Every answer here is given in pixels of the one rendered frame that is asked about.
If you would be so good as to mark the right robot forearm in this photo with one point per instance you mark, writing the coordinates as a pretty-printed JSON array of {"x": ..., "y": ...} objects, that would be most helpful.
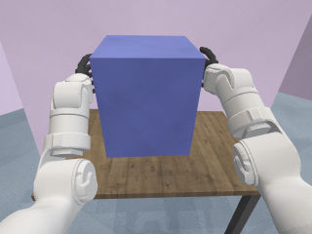
[{"x": 247, "y": 115}]

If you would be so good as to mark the right robot hand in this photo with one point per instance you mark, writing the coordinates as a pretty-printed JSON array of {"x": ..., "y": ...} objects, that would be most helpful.
[{"x": 210, "y": 60}]

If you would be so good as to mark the left robot forearm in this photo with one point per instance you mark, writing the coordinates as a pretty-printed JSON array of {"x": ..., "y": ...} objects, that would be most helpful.
[{"x": 69, "y": 120}]

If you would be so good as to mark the robot left upper arm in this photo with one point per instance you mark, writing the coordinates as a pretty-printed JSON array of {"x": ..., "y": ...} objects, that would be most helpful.
[{"x": 61, "y": 189}]

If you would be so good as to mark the robot right upper arm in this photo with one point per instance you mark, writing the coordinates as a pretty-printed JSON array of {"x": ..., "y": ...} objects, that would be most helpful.
[{"x": 269, "y": 163}]

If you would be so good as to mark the left robot hand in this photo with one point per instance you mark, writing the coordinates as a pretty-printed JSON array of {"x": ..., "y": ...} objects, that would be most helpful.
[{"x": 83, "y": 68}]

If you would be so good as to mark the carton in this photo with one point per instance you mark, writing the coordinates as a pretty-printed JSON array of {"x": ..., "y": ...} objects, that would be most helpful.
[{"x": 147, "y": 89}]

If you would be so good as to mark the table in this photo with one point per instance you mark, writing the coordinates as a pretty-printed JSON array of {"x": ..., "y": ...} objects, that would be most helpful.
[{"x": 207, "y": 171}]

